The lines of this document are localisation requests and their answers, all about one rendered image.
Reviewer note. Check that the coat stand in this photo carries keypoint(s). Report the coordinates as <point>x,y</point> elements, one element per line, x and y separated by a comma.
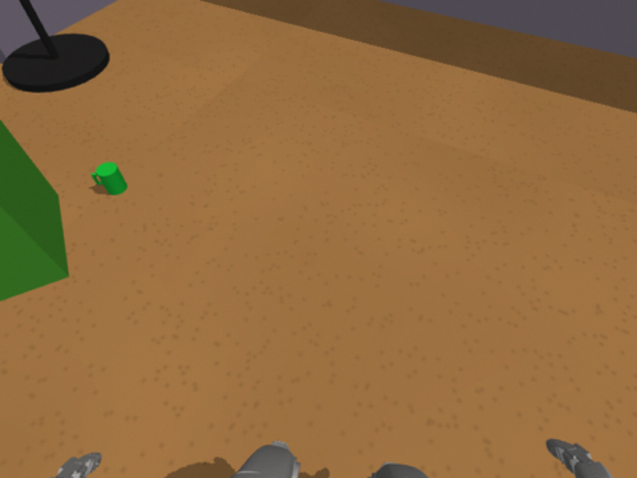
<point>54,63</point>

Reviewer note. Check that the left robot hand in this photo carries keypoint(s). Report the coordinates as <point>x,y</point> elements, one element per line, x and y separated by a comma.
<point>81,467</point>

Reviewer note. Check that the mug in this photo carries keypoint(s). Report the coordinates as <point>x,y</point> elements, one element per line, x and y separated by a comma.
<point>111,178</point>

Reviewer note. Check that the right robot hand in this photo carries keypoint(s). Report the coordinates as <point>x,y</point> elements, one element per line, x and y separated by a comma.
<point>577,460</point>

